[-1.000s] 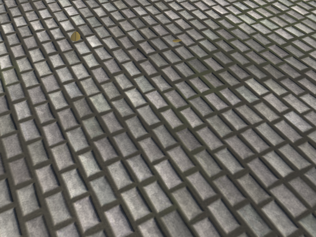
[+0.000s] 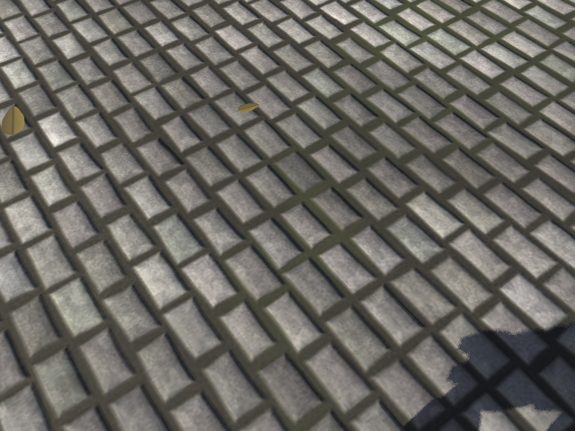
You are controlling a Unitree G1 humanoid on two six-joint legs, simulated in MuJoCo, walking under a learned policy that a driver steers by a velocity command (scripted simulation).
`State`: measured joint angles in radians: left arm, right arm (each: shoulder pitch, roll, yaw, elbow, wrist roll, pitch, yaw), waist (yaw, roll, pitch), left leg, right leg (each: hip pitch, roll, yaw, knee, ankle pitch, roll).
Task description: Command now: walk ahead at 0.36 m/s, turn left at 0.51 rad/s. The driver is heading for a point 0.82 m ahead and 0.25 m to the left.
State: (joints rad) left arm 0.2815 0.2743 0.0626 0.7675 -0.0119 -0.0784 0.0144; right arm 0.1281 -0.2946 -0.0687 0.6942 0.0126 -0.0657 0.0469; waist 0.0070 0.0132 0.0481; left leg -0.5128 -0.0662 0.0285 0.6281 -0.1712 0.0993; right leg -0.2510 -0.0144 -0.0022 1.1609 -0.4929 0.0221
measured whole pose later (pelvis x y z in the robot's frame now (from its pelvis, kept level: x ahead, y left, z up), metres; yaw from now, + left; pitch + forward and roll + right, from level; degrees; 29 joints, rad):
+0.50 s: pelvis +0.17 -0.03 +0.01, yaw +19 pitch +3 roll +0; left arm 0.11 0.24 0.05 0.65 0.02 -0.03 0.03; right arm 0.17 -0.33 -0.08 0.65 0.02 0.04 -0.02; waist -0.01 0.04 0.02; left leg -0.50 -0.10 -0.10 1.16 -0.53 -0.05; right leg -0.42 0.00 0.02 0.50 -0.14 -0.01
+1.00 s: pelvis +0.23 +0.05 +0.03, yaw +31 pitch +2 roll -2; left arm 0.15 0.30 0.09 0.73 -0.01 -0.06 -0.01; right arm 0.44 -0.24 -0.04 0.75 0.00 -0.05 -0.01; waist -0.05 -0.04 -0.02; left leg -0.06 -0.02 -0.03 0.29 -0.26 0.06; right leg -0.68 -0.07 0.02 0.87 -0.02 0.02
